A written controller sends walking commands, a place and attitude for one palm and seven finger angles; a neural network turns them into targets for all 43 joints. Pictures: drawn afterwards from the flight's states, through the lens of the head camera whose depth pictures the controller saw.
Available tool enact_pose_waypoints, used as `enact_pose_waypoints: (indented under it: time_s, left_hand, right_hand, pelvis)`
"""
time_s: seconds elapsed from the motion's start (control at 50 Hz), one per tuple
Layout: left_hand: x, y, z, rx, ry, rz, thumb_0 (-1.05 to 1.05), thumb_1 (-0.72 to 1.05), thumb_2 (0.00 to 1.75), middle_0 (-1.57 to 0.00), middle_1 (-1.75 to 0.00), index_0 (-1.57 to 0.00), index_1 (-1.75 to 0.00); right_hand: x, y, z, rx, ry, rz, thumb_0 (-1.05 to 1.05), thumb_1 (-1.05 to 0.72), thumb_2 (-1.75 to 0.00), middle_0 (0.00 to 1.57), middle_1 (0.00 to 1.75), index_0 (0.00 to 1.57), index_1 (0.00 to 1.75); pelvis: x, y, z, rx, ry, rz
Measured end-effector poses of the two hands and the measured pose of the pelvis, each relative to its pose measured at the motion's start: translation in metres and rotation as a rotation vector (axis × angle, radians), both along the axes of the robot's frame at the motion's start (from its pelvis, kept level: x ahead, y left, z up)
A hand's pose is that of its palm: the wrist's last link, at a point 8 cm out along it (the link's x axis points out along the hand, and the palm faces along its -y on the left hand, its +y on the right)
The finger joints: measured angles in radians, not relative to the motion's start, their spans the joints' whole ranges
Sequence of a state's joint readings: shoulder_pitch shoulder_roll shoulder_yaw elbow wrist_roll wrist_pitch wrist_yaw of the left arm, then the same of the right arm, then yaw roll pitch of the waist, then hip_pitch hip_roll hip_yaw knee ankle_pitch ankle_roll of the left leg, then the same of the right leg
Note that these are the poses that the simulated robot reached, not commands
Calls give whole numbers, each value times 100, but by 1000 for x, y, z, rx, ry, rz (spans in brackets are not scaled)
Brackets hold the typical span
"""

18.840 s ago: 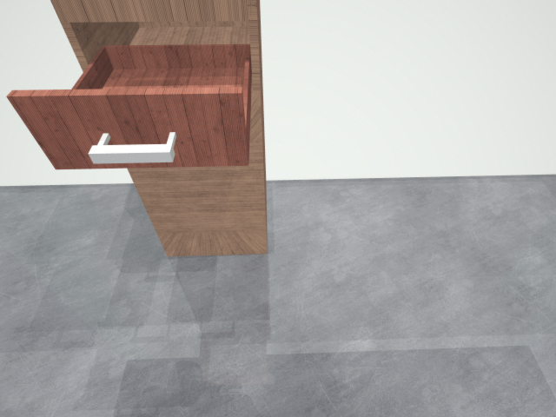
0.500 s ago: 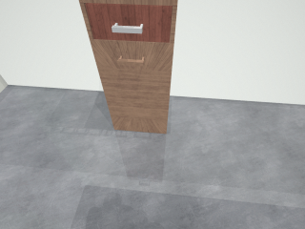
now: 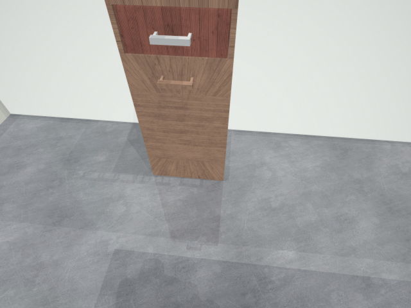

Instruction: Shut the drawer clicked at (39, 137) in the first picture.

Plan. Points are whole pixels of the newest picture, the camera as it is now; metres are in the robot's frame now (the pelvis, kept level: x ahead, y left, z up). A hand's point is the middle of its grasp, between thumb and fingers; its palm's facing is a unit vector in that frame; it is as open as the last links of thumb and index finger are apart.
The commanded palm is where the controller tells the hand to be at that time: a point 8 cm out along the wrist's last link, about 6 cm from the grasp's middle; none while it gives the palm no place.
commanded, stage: stand and wait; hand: left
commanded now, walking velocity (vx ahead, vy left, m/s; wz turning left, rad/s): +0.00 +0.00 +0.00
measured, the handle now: (171, 37) +0.91 +0.17 +0.10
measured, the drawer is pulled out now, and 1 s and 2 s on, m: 0.00 0.00 0.00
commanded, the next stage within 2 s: none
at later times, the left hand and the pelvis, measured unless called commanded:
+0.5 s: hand out of the picture +0.03 +0.18 -0.17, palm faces +0.03 -0.97 -0.24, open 7.4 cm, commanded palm none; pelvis +0.01 -0.01 +0.00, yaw +0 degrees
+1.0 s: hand out of the picture +0.05 +0.20 -0.16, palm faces +0.02 -0.96 -0.27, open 7.4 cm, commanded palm none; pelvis +0.01 -0.01 +0.00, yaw +0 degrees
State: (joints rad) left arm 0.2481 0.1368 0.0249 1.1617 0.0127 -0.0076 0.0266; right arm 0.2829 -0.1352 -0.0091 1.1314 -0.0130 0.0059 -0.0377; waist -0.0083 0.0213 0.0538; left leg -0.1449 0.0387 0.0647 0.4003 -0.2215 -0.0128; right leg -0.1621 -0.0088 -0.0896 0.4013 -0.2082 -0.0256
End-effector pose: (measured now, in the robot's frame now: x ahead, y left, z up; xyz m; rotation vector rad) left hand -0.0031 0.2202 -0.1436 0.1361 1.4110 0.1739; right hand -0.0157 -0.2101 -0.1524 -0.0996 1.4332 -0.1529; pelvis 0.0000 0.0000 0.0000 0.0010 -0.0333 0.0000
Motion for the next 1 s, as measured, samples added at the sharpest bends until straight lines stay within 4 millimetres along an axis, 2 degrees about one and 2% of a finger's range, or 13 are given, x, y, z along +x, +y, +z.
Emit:
enact_pose_waypoints:
  time_s: [0.22,0.68,1.0]
  left_hand:
    - [13,5,3,19,-19,-9,1,91,90,-20,-30,-20,-30]
    - [36,14,9,51,-65,-31,1,91,90,-20,-30,-20,-30]
    - [47,22,13,73,-84,-45,1,91,90,-20,-30,-20,-30]
  right_hand:
    - [3,-11,1,-16,7,5,1,-90,-89,19,30,19,30]
    - [33,-37,6,-53,-49,33,1,-90,-89,19,30,19,30]
    - [41,-50,10,-78,-62,42,1,-90,-89,20,30,20,30]
  pelvis:
    - [3,-4,1,0,1,2]
    - [7,-11,2,0,0,2]
    - [8,-13,3,0,0,0]
